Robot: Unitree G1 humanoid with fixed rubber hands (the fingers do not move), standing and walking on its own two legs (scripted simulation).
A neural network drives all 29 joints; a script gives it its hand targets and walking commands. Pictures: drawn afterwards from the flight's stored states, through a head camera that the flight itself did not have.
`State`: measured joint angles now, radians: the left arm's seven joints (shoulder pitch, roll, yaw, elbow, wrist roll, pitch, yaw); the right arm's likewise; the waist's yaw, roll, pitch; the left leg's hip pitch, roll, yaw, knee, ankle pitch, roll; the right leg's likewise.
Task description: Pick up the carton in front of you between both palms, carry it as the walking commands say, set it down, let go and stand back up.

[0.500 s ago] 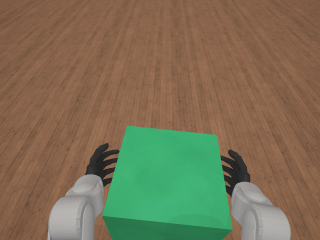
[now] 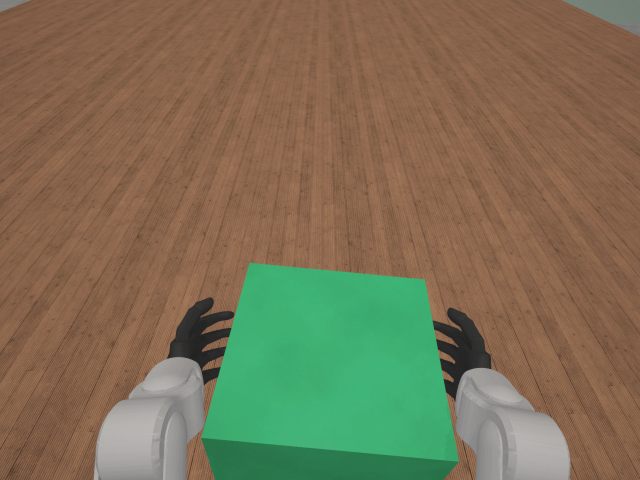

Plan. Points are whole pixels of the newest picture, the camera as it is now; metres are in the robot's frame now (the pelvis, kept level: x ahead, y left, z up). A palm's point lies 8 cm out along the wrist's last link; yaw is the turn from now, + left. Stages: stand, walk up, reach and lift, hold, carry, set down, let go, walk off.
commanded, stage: carry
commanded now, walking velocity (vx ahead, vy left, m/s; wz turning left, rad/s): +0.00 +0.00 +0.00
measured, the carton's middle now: (324, 401) +0.25 +0.00 +0.02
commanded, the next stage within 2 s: hold in 1.24 s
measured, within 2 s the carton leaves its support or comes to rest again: neither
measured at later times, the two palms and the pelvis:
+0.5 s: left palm (175, 391) +0.21 +0.16 +0.10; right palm (470, 402) +0.22 -0.14 +0.09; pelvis -0.02 +0.01 +0.00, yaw +0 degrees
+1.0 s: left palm (194, 399) +0.23 +0.15 +0.04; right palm (455, 411) +0.23 -0.15 +0.04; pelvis -0.05 +0.00 +0.00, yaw +0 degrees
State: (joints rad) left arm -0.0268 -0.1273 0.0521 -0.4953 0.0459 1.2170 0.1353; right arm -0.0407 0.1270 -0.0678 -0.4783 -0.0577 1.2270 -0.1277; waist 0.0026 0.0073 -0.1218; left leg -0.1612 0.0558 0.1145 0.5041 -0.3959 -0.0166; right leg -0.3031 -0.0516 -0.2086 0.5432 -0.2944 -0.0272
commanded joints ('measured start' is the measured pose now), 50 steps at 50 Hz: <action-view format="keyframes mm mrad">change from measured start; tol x2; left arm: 1 -374 -787 -619 -94 -270 -12 -108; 15 -373 -756 -608 -81 -260 0 -108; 24 -407 -716 -588 34 -219 -27 -141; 28 -437 -706 -566 104 -192 -81 -168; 32 -487 -749 -558 173 -173 -140 -197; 39 -502 -762 -489 322 -111 -259 -242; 50 -628 -798 -373 602 -19 -507 -307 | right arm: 1 -376 773 631 -118 282 -19 106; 15 -376 745 625 -107 272 -8 103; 24 -421 712 606 6 239 -36 136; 28 -439 693 572 92 209 -86 166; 31 -491 734 579 130 200 -132 187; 39 -519 759 522 282 132 -268 235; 50 -639 795 405 575 46 -514 300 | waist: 1 -1 18 -217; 26 1 1 -110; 50 -2 -6 -184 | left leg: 1 17 114 -59 -15 667 10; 10 2 110 -62 -41 568 18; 18 -29 105 -71 -81 422 28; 30 -67 97 -83 -115 254 39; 50 -68 95 -88 -97 242 41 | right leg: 1 191 -112 100 8 561 3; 11 174 -118 108 -29 483 4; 28 140 -119 129 -109 275 -2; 34 144 -121 135 -115 257 -3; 50 152 -125 139 -107 283 -7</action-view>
